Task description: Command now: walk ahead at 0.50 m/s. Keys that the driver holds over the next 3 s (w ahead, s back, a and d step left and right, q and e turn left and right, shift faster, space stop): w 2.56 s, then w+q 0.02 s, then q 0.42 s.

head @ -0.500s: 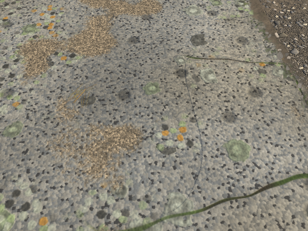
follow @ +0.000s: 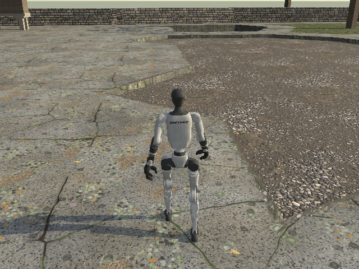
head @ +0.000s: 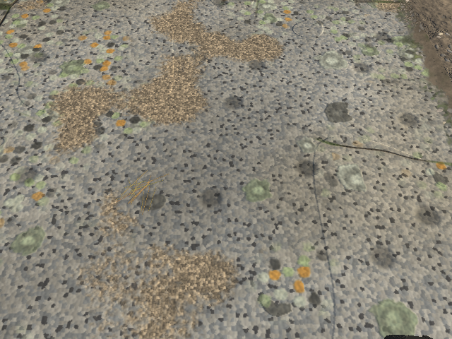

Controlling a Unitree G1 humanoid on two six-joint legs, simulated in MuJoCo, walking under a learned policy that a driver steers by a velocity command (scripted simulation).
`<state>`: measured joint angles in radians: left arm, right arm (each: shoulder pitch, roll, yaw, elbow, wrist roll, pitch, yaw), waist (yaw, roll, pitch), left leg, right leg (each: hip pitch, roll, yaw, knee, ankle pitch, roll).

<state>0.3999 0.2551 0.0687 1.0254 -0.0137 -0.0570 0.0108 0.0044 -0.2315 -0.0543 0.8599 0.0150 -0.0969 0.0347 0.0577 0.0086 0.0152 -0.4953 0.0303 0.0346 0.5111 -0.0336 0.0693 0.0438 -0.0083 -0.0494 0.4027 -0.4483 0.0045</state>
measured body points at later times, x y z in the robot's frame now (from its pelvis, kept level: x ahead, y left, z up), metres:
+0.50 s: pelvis +0.26 +0.00 +0.01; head +0.29 +0.00 +0.46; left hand +0.47 +0.23 -0.09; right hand +0.22 -0.26 -0.13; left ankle +0.12 +0.11 -0.72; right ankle +0.44 -0.14 -0.70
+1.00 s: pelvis +0.54 -0.03 +0.02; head +0.56 -0.03 +0.47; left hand +0.52 +0.24 -0.12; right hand +0.73 -0.27 -0.09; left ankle +0.73 +0.13 -0.68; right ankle +0.44 -0.13 -0.72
